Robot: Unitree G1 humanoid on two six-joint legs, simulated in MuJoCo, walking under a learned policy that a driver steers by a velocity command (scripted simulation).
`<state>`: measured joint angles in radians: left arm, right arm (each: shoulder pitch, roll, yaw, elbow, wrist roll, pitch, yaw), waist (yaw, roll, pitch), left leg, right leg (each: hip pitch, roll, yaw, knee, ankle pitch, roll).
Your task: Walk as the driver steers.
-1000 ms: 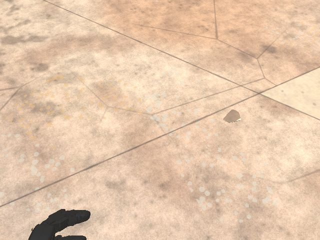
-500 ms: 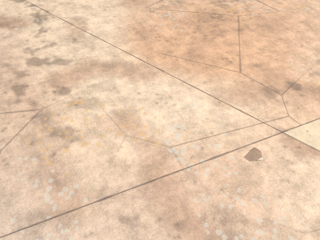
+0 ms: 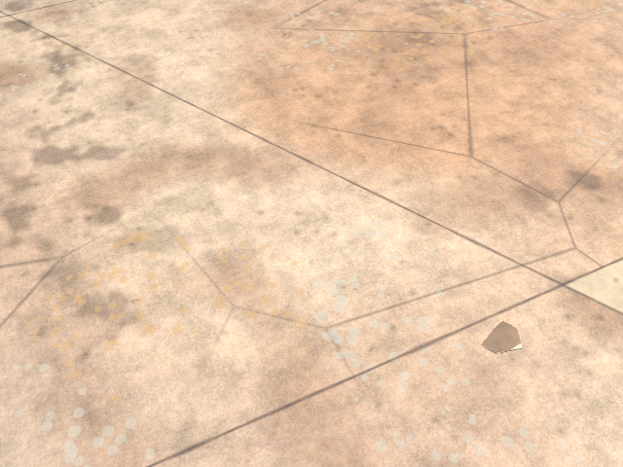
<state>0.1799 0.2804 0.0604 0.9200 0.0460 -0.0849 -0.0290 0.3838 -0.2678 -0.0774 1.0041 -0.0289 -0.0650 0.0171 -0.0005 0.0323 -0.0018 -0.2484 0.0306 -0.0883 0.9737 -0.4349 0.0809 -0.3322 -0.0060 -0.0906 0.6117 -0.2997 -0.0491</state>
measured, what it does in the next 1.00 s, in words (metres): walks ahead, turning right: left foot, then right foot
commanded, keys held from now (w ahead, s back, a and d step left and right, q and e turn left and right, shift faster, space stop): w+shift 0.50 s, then w+e+shift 0.50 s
